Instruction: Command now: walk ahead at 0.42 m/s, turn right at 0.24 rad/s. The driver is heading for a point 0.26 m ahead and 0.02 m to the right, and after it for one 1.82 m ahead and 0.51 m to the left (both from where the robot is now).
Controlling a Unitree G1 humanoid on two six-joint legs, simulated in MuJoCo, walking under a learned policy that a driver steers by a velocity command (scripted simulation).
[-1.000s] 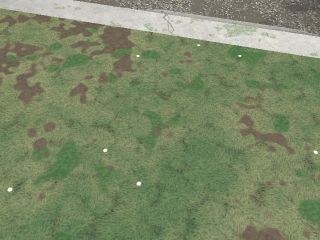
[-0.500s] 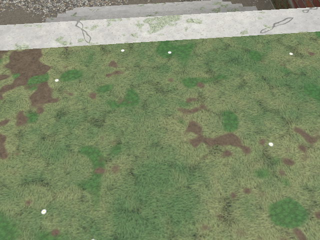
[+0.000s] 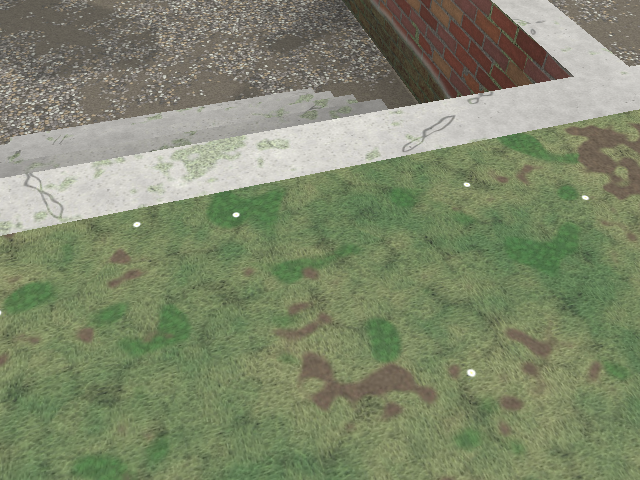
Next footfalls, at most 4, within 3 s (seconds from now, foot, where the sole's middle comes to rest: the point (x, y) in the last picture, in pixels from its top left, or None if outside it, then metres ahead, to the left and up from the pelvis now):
0.36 right None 0.30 -0.14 -0.77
0.86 left None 0.52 0.19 -0.77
1.42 right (273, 330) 0.90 0.13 -0.77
1.94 left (136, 279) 1.05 0.50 -0.77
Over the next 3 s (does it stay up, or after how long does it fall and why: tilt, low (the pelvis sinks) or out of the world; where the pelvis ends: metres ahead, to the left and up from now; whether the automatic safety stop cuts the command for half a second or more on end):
stays up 1.50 0.51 -0.05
